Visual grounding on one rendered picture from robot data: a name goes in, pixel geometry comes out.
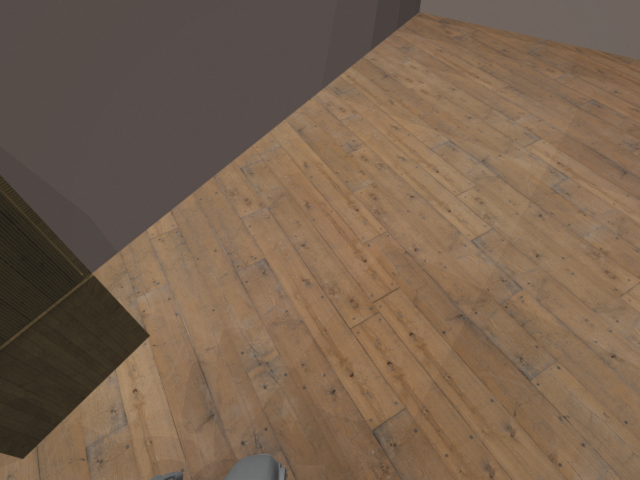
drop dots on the robot left thigh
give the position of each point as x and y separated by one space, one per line
257 467

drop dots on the cupboard door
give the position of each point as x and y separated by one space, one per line
33 273

